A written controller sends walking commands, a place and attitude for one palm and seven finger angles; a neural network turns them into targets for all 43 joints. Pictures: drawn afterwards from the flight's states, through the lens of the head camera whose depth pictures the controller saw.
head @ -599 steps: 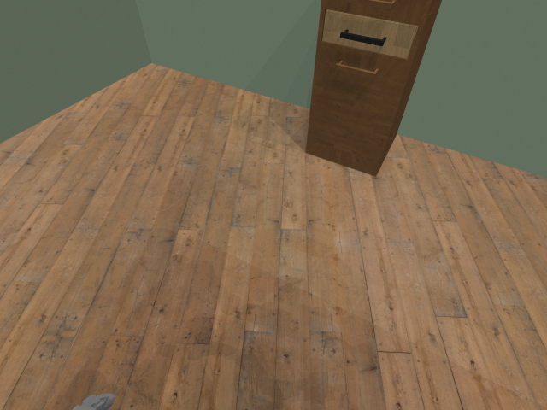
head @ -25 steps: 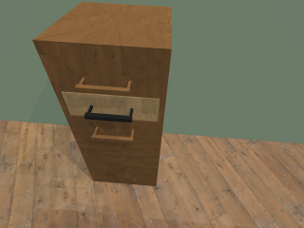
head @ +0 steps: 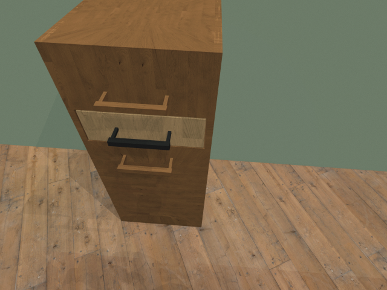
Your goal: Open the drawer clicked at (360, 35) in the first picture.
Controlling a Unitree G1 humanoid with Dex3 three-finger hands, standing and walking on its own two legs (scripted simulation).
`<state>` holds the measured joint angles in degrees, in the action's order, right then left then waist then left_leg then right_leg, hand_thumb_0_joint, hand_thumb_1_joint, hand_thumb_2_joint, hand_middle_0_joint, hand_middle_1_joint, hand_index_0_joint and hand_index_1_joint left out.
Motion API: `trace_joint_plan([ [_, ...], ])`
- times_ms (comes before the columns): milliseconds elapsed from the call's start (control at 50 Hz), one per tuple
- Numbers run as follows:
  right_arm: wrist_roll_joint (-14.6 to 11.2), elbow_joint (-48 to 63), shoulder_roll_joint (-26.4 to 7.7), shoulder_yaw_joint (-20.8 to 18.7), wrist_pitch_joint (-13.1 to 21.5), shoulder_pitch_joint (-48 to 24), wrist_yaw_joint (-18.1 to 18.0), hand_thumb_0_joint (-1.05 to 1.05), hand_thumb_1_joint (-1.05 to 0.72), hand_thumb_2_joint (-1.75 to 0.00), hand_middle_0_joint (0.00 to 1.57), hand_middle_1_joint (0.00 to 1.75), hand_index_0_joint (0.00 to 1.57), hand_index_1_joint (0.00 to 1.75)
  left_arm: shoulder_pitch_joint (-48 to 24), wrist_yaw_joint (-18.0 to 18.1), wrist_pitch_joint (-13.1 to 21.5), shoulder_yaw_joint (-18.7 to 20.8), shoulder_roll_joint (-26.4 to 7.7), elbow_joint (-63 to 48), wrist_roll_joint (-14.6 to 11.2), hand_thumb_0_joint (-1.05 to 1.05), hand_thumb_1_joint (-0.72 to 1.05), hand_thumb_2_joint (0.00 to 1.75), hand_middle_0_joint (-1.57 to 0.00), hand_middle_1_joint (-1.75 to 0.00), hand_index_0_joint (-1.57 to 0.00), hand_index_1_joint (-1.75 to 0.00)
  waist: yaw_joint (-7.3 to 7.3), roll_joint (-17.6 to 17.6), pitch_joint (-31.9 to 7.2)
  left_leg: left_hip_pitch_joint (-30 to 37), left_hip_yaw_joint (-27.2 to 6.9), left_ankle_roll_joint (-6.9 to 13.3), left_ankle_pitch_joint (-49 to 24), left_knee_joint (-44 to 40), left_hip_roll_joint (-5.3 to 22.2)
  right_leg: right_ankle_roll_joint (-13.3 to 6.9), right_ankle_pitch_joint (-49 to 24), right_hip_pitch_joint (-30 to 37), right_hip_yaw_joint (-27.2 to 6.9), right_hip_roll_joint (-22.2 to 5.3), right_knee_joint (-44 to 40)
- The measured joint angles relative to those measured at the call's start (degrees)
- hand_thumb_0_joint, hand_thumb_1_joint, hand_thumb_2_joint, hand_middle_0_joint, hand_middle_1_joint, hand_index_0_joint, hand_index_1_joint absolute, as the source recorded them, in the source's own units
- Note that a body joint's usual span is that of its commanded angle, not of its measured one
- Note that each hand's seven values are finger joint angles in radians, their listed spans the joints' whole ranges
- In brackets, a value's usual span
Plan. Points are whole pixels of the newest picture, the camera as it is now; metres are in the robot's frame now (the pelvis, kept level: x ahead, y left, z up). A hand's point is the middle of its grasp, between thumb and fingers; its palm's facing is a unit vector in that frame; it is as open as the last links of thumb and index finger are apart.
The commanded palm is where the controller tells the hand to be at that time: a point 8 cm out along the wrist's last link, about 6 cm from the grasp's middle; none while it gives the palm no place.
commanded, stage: look again from close up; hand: left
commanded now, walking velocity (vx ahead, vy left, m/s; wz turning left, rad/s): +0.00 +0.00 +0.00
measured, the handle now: (140, 138) +0.54 +0.19 -0.05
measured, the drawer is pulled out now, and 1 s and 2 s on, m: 0.00 0.00 0.00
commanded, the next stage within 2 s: raise the hand with hooked fingers in 0.46 s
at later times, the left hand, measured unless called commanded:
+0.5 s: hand out of the picture +0.01 +0.16 -0.18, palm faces +0.03 -0.98 -0.17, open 7.3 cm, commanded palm none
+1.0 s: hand (119, 287) +0.15 +0.16 -0.07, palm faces -0.18 -0.24 -0.95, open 8.6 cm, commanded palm +0.15 +0.21 -0.01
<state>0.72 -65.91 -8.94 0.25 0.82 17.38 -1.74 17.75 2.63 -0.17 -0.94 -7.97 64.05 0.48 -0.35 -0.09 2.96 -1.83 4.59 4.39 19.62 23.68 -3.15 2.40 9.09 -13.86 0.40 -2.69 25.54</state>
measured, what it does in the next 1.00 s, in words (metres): stands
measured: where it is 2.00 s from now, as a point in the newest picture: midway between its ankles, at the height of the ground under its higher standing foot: outside the picture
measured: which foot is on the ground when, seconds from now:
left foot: down 0.00-1.00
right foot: down 0.00-1.00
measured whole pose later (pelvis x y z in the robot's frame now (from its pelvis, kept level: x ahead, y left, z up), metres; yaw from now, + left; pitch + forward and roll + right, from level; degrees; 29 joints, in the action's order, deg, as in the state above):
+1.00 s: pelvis -0.02 -0.04 -0.02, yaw -1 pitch +8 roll +3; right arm 2.9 -26.1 -17.2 -3.1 -2.0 0.8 3.2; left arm 25.5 21.6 8.3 -5.1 -16.6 4.0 60.9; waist 4.5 1.5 -3.0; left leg -23.1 6.4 2.0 24.2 39.1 -2.0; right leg -3.9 15.2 -35.0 -1.8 2.8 42.2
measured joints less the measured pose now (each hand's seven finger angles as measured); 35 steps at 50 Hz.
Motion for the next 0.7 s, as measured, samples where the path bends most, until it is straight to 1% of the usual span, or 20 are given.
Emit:
trace_joint_plan([
  [80,-0.02,0.12,0.68,-0.02,0.21,-0.47,-0.21,0.01,-0.91,-0.89,0.20,0.30,0.21,0.30,-0.19,0.15,0.16,0.04,0.70,-0.10,0.04,0.00,0.91,0.90,-0.20,-0.30,-0.20,-0.29,0.07,-0.03,-0.36,0.10,-0.01,-0.07,0.52,0.35,0.19,-0.05,0.58,0.01,0.04,0.18,0.49],
  [220,-0.01,0.29,1.33,-0.15,0.41,-0.87,-0.50,0.00,-0.91,-0.89,0.20,0.30,0.20,0.30,-0.11,0.38,0.24,0.35,0.70,-0.04,0.09,0.01,0.92,0.90,-0.20,-0.30,-0.20,-0.29,0.08,-0.13,-0.80,0.40,0.09,-0.22,1.27,0.72,0.57,-0.15,1.35,0.15,0.01,0.56,1.02],
  [560,0.00,-0.73,1.17,-0.33,0.30,0.65,-0.81,0.00,-0.91,-0.89,0.20,0.30,0.20,0.30,-0.26,0.38,0.19,0.67,0.50,-0.16,-0.01,0.01,0.91,0.90,-0.20,-0.30,-0.20,-0.29,-0.12,-0.07,-0.60,1.22,0.11,-0.17,1.49,0.25,0.62,-0.08,1.74,0.78,-0.01,0.63,0.92],
  [580,-0.17,-0.39,1.16,-0.26,0.23,0.76,-0.70,0.01,-0.91,-0.89,0.20,0.30,0.20,0.30,-0.39,0.76,0.54,0.51,0.43,-0.02,0.09,0.01,0.91,0.90,-0.20,-0.30,-0.20,-0.29,-0.24,-0.05,-0.68,0.37,0.01,-0.34,1.55,1.16,0.73,-0.11,1.62,0.30,0.15,0.65,1.21],
  [600,-1.01,2.30,1.11,0.24,0.92,2.05,-0.78,0.01,-0.91,-0.89,0.20,0.30,0.20,0.30,1.96,1.15,-3.74,-0.49,-0.39,-8.54,2.41,0.01,0.92,0.90,-0.21,-0.30,-0.20,-0.30,0.04,0.17,-0.62,-0.04,0.04,-0.38,1.72,1.50,0.67,-0.42,1.67,-0.62,-0.29,0.69,2.35],
  [620,-1.48,4.99,1.18,0.44,3.65,3.75,-1.35,0.01,-0.91,-0.89,0.20,0.30,0.20,0.30,4.61,2.04,-5.98,-1.52,-1.89,-18.41,4.81,0.02,0.93,0.90,-0.21,-0.30,-0.21,-0.30,0.77,0.73,-0.69,0.33,0.33,-0.44,1.43,0.66,0.15,-1.62,3.27,-1.78,-0.65,0.34,5.26],
  [640,-1.86,6.64,1.12,0.15,7.09,4.97,-1.97,0.01,-0.91,-0.89,0.20,0.30,0.21,0.30,6.14,3.70,-6.46,-2.25,-3.30,-26.37,6.13,0.03,0.93,0.90,-0.21,-0.30,-0.21,-0.30,1.40,0.93,-1.21,0.67,0.48,-0.55,0.75,-0.57,-0.39,-2.43,6.24,-3.03,-0.45,0.03,8.77],
  [660,-2.28,7.89,0.80,-0.12,9.95,5.66,-2.49,0.01,-0.91,-0.89,0.20,0.30,0.21,0.30,6.69,5.61,-6.91,-2.90,-4.41,-32.46,7.26,0.03,0.93,0.89,-0.21,-0.31,-0.21,-0.30,1.61,0.71,-2.32,0.63,0.42,-0.62,-0.03,-1.77,-0.85,-2.69,8.88,-4.24,0.01,-0.03,11.56],
  [680,-2.50,9.50,0.28,-0.31,12.06,5.92,-2.70,0.01,-0.91,-0.89,0.20,0.30,0.21,0.30,6.49,7.01,-7.61,-3.58,-5.37,-37.87,8.50,0.03,0.92,0.89,-0.21,-0.31,-0.21,-0.31,1.41,0.27,-3.27,0.27,0.13,-0.63,-0.69,-2.48,-1.30,-2.84,9.79,-4.90,0.59,0.06,12.60],
  [700,-2.33,11.18,-0.39,-0.36,13.77,5.68,-2.64,0.01,-0.91,-0.89,0.20,0.30,0.21,0.30,5.82,7.80,-7.78,-4.05,-6.26,-42.90,10.60,0.03,0.91,0.89,-0.21,-0.32,-0.21,-0.31,1.04,-0.14,-4.08,-0.69,-0.24,-0.55,-0.96,-2.21,-1.73,-3.26,8.66,-5.16,0.82,0.43,11.77],
])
